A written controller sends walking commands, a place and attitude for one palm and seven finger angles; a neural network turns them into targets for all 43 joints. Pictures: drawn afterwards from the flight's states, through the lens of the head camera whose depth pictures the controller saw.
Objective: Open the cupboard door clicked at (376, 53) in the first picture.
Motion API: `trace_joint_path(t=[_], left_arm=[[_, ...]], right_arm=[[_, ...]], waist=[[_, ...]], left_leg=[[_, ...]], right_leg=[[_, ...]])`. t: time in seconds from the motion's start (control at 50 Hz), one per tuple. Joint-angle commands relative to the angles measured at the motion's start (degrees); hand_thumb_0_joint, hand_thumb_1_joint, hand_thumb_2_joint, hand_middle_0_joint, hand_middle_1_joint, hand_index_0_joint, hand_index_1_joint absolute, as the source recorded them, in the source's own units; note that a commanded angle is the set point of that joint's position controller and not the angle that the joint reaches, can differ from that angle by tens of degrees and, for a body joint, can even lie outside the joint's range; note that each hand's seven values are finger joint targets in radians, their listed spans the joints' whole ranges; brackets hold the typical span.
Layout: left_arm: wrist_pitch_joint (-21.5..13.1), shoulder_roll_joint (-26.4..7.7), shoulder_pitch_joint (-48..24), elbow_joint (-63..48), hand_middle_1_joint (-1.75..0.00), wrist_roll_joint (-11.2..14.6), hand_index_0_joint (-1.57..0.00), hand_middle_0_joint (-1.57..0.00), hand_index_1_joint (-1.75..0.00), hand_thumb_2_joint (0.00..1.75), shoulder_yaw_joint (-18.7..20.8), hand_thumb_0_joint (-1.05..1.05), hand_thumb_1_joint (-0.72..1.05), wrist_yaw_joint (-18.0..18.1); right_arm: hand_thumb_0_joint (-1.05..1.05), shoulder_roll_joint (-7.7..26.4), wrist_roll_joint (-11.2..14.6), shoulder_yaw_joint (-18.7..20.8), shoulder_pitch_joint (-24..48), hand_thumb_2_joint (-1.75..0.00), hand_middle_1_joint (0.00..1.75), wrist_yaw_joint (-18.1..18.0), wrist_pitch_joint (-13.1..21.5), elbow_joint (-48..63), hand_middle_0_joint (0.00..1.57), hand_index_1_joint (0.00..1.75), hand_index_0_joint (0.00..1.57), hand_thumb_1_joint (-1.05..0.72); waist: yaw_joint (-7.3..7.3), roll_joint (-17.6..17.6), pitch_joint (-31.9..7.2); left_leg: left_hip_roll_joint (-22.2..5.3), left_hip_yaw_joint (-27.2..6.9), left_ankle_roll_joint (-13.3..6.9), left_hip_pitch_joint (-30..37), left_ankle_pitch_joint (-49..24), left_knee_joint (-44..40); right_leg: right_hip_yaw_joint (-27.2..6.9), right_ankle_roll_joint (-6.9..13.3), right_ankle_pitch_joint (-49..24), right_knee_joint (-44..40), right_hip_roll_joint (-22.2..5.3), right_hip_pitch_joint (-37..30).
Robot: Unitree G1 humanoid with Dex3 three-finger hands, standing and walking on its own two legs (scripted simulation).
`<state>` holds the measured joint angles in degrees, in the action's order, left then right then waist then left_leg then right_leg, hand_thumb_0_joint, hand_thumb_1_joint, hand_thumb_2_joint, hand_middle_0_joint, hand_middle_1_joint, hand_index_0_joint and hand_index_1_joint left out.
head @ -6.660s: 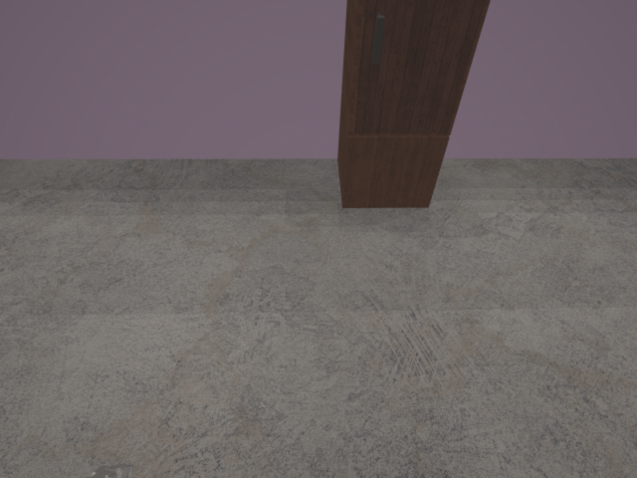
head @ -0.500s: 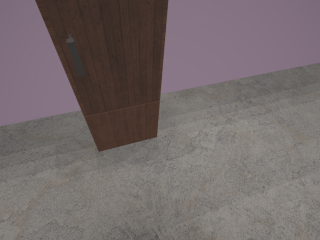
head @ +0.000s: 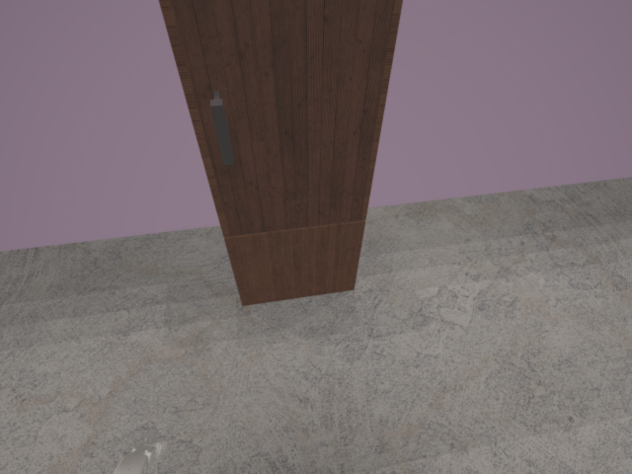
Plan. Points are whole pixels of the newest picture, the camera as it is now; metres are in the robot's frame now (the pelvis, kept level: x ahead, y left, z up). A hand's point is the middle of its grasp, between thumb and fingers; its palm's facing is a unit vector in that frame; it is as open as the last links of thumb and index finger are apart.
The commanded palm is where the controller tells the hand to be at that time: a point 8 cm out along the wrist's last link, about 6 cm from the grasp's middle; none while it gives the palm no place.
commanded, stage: turn to face it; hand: left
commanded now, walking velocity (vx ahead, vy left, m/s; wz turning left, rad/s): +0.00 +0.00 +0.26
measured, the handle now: (222, 128) +0.73 +0.20 +0.02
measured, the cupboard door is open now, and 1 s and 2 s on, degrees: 0 0 0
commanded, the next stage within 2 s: take the last steps up to it in 0.14 s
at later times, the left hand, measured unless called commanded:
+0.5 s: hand out of the picture -0.07 +0.14 -0.16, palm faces +0.25 -0.94 -0.22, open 7.3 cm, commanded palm none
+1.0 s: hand (199, 472) +0.16 +0.18 -0.18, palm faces +0.11 -0.98 -0.18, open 7.4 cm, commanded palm none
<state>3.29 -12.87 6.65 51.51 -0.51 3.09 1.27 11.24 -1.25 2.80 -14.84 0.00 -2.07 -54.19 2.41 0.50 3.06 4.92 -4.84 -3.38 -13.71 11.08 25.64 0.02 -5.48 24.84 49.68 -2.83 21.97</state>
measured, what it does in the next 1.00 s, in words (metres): walks ahead: right foot, then left foot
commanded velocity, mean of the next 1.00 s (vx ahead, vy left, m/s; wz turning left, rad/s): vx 0.22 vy -0.07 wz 0.02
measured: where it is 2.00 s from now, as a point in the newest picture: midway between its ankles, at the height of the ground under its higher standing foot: outside the picture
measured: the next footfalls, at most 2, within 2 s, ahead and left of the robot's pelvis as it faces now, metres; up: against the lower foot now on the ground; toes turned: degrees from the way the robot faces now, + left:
right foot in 0.10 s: +0.03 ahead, -0.13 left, +0.00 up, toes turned +1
left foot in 0.60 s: -0.02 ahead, +0.11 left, +0.00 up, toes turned +15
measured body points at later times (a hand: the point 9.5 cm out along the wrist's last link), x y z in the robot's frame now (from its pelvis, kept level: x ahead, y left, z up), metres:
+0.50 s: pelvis -0.02 -0.03 +0.01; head -0.01 -0.05 +0.46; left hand -0.08 +0.19 -0.14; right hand +0.07 -0.28 -0.15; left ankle -0.07 +0.11 -0.70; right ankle -0.01 -0.13 -0.74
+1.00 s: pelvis +0.11 -0.02 -0.01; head +0.13 -0.01 +0.44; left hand +0.15 +0.23 -0.16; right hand +0.02 -0.24 -0.16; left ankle -0.05 +0.10 -0.74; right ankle +0.25 -0.14 -0.71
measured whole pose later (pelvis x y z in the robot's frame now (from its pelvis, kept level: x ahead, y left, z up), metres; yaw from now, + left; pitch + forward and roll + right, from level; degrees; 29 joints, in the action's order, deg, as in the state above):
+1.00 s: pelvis +0.11 -0.02 -0.01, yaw +7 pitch -1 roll +0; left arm 0.4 -11.8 9.1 59.6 -1.0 3.5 -1.9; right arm 7.0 -1.6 2.0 -27.0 -1.6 2.3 -65.8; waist 2.8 -0.7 4.2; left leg -4.3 7.1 2.9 5.9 23.2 19.3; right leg 5.7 0.1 11.9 41.8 -5.5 30.7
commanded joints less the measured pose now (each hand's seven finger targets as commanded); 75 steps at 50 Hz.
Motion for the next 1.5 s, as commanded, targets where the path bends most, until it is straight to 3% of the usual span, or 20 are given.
trace_joint_path(t=[0.0, 0.06, 0.08, 0.1, 0.22, 0.42, 0.52, 0.54, 0.58, 0.6, 0.72, 0.92, 1.0, 1.04, 1.1, 1.2, 1.3, 1.36, 1.4, 1.48], left_arm=[[-1.9, -4.3, 2.0, -4.0, -0.30, 0.4, -0.20, -0.20, -0.30, 0.90, 0.8, 0.00, 0.90, 0.6], [-3.2, -7.0, 7.0, -2.3, -0.30, 0.2, -0.20, -0.20, -0.30, 0.90, 1.3, 0.00, 0.90, 1.1], [-3.7, -11.6, 8.0, -2.1, -0.30, -0.6, -0.20, -0.20, -0.30, 0.90, 2.1, 0.00, 0.90, 1.5], [-3.4, -13.2, 7.8, -3.1, -0.30, -0.7, -0.20, -0.20, -0.30, 0.90, 2.2, 0.00, 0.90, 1.3], [-3.9, -6.0, 2.0, -3.2, -0.30, -0.3, -0.20, -0.20, -0.30, 0.90, 0.8, 0.00, 0.90, 0.9], [-5.7, -6.0, 17.0, 5.6, -0.30, -1.5, -0.20, -0.20, -0.30, 0.90, 0.7, 0.00, 0.90, -0.3], [-5.2, -5.5, 15.8, 8.9, -0.30, -0.6, -0.20, -0.20, -0.30, 0.90, 0.8, 0.00, 0.90, -0.8], [-5.1, -3.7, 15.0, 8.9, -0.30, -0.2, -0.20, -0.20, -0.30, 0.90, 0.4, 0.00, 0.90, -1.0], [-4.9, 0.4, 12.3, 6.5, -0.30, -0.4, -0.20, -0.20, -0.30, 0.90, -0.7, 0.00, 0.90, -1.6], [-4.4, -1.2, 8.8, 5.0, -0.30, -1.1, -0.20, -0.20, -0.30, 0.90, -0.1, 0.00, 0.90, -1.8], [-3.8, 0.0, 12.2, 9.1, -0.30, -1.2, -0.20, -0.20, -0.30, 0.90, 0.5, 0.00, 0.90, -3.2], [-4.0, 0.5, -1.4, 3.9, -0.30, -0.3, -0.20, -0.20, -0.30, 0.90, 0.1, 0.00, 0.90, -3.5], [-5.7, -3.6, 16.6, 9.5, -0.30, -0.7, -0.20, -0.20, -0.30, 0.90, 1.6, 0.00, 0.90, -2.8], [-6.7, -13.9, 26.0, 12.0, -0.30, -0.5, -0.20, -0.20, -0.30, 0.90, 3.8, 0.00, 0.90, -1.4], [-6.0, -8.7, 11.4, 8.0, -0.30, 0.1, -0.20, -0.20, -0.30, 0.90, 1.9, 0.00, 0.90, -0.9], [-6.3, -2.6, 4.1, 6.3, -0.30, -0.6, -0.20, -0.20, -0.30, 0.90, -0.3, 0.00, 0.90, -0.2], [-5.9, -2.1, 5.9, 7.1, -0.30, -0.7, -0.20, -0.20, -0.30, 0.90, -0.4, 0.00, 0.90, 0.2], [-5.1, -1.8, 6.1, 7.7, -0.30, 0.1, -0.20, -0.20, -0.30, 0.90, -0.8, 0.00, 0.90, 0.5], [-4.1, 0.0, 9.5, 7.4, -0.30, 0.6, -0.20, -0.20, -0.30, 0.90, -1.0, 0.00, 0.90, 0.7], [-2.4, -1.3, 10.8, 8.3, -0.30, 0.1, -0.20, -0.20, -0.30, 0.90, -0.7, 0.00, 0.90, 0.8]], right_arm=[[0.00, 11.4, -0.3, 2.8, -0.6, -0.90, 0.30, -0.9, 1.1, 3.3, 0.20, 0.30, 0.20, -0.90], [0.00, 8.5, 0.7, 2.3, -0.2, -0.90, 0.30, -0.5, 1.2, 3.0, 0.20, 0.30, 0.20, -0.90], [0.00, 5.1, 1.2, 1.7, -0.6, -0.90, 0.30, -0.2, 1.4, 3.7, 0.20, 0.30, 0.20, -0.90], [0.00, 6.9, 0.7, 2.5, 0.9, -0.90, 0.30, -0.5, 0.8, 4.7, 0.20, 0.30, 0.20, -0.90], [0.00, 5.9, 0.0, 2.9, -2.7, -0.90, 0.30, 0.6, -1.4, -0.4, 0.20, 0.30, 0.20, -0.90], [0.00, 3.7, -0.4, 1.4, 5.5, -0.90, 0.30, 1.2, 1.2, 0.1, 0.20, 0.30, 0.20, -0.90], [0.00, 1.9, 0.1, 0.3, -2.3, -0.90, 0.30, 0.1, 3.4, -3.8, 0.20, 0.30, 0.20, -0.90], [0.00, 3.6, 0.3, 0.4, -6.0, -0.90, 0.30, -0.5, 4.1, -5.3, 0.20, 0.30, 0.20, -0.90], [0.00, 12.6, -0.4, 2.5, -13.6, -0.90, 0.30, -1.3, 4.1, -6.8, 0.20, 0.30, 0.20, -0.90], [0.00, 13.2, -0.6, 2.5, -13.1, -0.90, 0.30, -1.6, 3.7, -6.5, 0.20, 0.30, 0.20, -0.90], [0.00, 4.8, 0.0, 0.3, -7.9, -0.90, 0.30, -2.3, 5.8, -5.9, 0.20, 0.30, 0.20, -0.90], [0.00, 5.6, -0.7, 0.8, -13.1, -0.90, 0.30, -2.3, 5.9, -8.9, 0.20, 0.30, 0.20, -0.90], [0.00, 7.4, 0.0, 1.4, -10.4, -0.90, 0.30, -2.0, 5.6, -8.9, 0.20, 0.30, 0.20, -0.90], [0.00, 1.2, 1.3, 0.3, -15.6, -0.90, 0.30, -1.4, 5.3, -7.4, 0.20, 0.30, 0.20, -0.90], [0.00, 1.0, 0.8, 0.7, -8.8, -0.90, 0.30, -1.0, 4.2, -6.8, 0.20, 0.30, 0.20, -0.90], [0.00, -1.3, -0.3, 0.2, -11.6, -0.90, 0.30, -0.6, 1.9, -7.7, 0.20, 0.30, 0.20, -0.90], [0.00, -3.1, 0.2, -1.1, -7.2, -0.90, 0.30, -0.8, 2.6, -6.5, 0.20, 0.30, 0.20, -0.90], [0.00, -1.8, 0.7, -1.3, -8.6, -0.90, 0.30, -1.2, 3.3, -8.0, 0.20, 0.30, 0.20, -0.90], [0.00, 3.6, 0.7, -0.6, -5.1, -0.90, 0.30, -1.8, 4.0, -6.0, 0.20, 0.30, 0.20, -0.90], [0.00, 5.0, 0.6, 0.0, 0.9, -0.90, 0.30, -2.8, 2.7, -4.2, 0.20, 0.30, 0.20, -0.90]], waist=[[-1.30, 7.0, -6.6], [-3.60, -1.0, -8.4], [-3.91, -14.8, -8.2], [-4.54, -14.7, -5.7], [-0.44, -8.5, 1.8], [-5.90, -11.2, 1.6], [-1.99, -7.8, -1.6], [-0.11, -2.9, -2.4], [3.44, 16.2, -0.1], [3.60, 10.8, 4.3], [-1.62, 5.4, 7.8], [0.46, 8.9, 8.5], [-8.25, 3.4, -3.4], [-9.12, -18.9, -17.0], [-5.25, -7.8, -3.8], [0.56, -7.0, -0.5], [-1.10, -4.7, -1.3], [-0.42, -1.2, -3.8], [-2.99, 7.1, -3.7], [-3.68, 10.1, -0.6]], left_leg=[[-15.8, -17.7, -6.7, 3.9, -23.4, -4.0], [-10.1, -13.3, -0.6, -7.8, -9.4, 2.7], [-2.5, -3.1, 3.7, -17.2, 9.0, 13.0], [-0.9, 0.1, 4.8, -16.7, 21.9, 24.4], [-5.2, 1.3, 6.1, -15.6, 8.1, 41.8], [-8.5, 8.2, 5.3, -12.5, 13.6, 18.1], [-6.1, 12.6, 3.9, 7.0, 5.9, -1.8], [-8.7, 9.9, 3.5, 15.1, 5.4, -6.2], [-29.7, -17.0, -4.0, 21.0, 19.9, -17.0], [-32.2, -18.0, -6.3, 15.4, 22.9, -19.1], [-21.6, 0.3, -3.4, 9.2, -2.3, -17.8], [-22.0, 6.1, -3.6, 10.3, -21.2, -12.2], [-18.2, 10.3, 0.0, 5.9, -29.4, 10.2], [-6.1, 10.1, 3.4, -14.0, 23.1, 45.0], [-11.8, 4.4, 1.7, -16.4, 15.0, 52.5], [-12.7, 7.1, 3.9, -8.0, 9.1, 36.8], [-10.7, 8.4, 5.2, -4.2, 7.7, 17.0], [-10.1, 7.4, 5.5, 6.1, -7.9, -0.1], [-19.0, -0.9, 1.2, 3.8, -28.2, -4.0], [-21.0, -1.3, -3.0, 2.2, -35.0, -6.5]], right_leg=[[0.1, 1.6, -2.2, -11.2, 1.9, -4.8], [-3.8, 3.1, -15.7, -30.5, -3.1, -22.4], [-17.6, 7.8, -19.1, -33.7, -16.7, -26.9], [-21.9, 14.2, -23.0, -34.8, -24.8, -17.4], [-4.7, 10.9, -14.7, -35.7, -12.3, -6.7], [-9.6, 13.9, 3.9, -41.6, -13.1, -14.9], [-4.2, 11.7, 0.6, -34.0, -8.7, -7.7], [-1.7, 9.7, 0.9, -28.6, -6.6, -1.6], [7.3, 5.6, 6.3, -4.5, 0.7, 16.4], [3.3, 6.1, 4.9, 2.5, -1.4, 18.3], [2.3, 4.2, -11.0, 11.9, -3.5, 16.2], [6.5, 5.6, -12.9, -8.2, -2.5, 10.5], [8.1, 8.0, -17.5, -19.6, 1.7, -17.8], [-24.3, 16.2, -27.8, -28.1, -22.7, -36.2], [-18.4, 16.2, -2.1, -36.8, -19.1, -12.7], [-1.3, 13.7, -11.0, -39.0, -12.6, 1.2], [-1.3, 15.4, -22.0, -35.9, -11.9, -3.3], [1.6, 11.5, -26.2, -27.5, -8.3, -5.0], [3.6, 6.4, -17.8, -23.4, -3.4, -7.1], [4.4, 4.9, -8.0, -15.9, -1.7, -8.4]])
